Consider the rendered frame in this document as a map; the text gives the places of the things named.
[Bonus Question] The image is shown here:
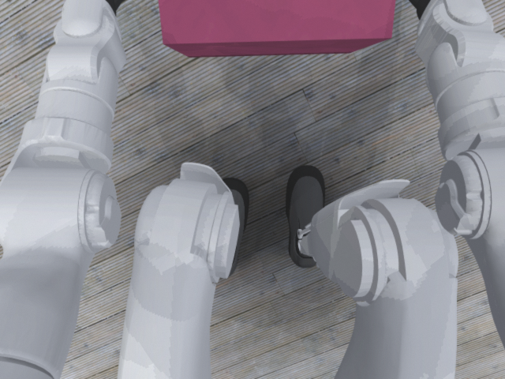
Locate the left robot hand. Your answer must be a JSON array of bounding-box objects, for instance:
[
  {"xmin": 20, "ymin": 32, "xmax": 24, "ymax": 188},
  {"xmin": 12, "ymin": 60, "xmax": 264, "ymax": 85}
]
[{"xmin": 106, "ymin": 0, "xmax": 124, "ymax": 16}]

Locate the left robot forearm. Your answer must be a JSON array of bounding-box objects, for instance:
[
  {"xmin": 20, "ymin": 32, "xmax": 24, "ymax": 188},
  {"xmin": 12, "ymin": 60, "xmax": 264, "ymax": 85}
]
[{"xmin": 0, "ymin": 0, "xmax": 126, "ymax": 245}]

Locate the robot left upper arm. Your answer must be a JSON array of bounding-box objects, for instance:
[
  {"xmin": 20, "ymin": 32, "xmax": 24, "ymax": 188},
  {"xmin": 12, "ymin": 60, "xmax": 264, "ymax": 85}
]
[{"xmin": 0, "ymin": 167, "xmax": 122, "ymax": 379}]

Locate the robot right thigh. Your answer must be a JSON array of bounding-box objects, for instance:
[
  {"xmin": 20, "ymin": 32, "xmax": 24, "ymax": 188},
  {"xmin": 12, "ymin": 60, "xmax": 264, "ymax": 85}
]
[{"xmin": 331, "ymin": 198, "xmax": 458, "ymax": 379}]

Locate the right robot hand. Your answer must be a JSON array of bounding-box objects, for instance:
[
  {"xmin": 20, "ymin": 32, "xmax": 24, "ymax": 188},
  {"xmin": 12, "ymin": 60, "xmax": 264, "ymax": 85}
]
[{"xmin": 409, "ymin": 0, "xmax": 431, "ymax": 20}]

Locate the robot right upper arm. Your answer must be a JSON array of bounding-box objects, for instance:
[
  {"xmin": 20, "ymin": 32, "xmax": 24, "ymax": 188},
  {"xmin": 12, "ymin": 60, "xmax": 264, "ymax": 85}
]
[{"xmin": 435, "ymin": 148, "xmax": 505, "ymax": 349}]

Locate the carton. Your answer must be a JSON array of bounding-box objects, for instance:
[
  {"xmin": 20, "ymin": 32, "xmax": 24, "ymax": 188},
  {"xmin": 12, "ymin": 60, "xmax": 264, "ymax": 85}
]
[{"xmin": 159, "ymin": 0, "xmax": 395, "ymax": 58}]

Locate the right robot forearm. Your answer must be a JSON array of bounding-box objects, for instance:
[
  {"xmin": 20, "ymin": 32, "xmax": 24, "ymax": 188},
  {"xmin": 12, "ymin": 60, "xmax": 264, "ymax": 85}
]
[{"xmin": 414, "ymin": 0, "xmax": 505, "ymax": 161}]

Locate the left robot shin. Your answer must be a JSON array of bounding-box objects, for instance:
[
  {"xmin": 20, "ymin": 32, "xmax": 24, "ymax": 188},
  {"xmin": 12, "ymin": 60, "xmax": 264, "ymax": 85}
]
[{"xmin": 134, "ymin": 163, "xmax": 235, "ymax": 249}]

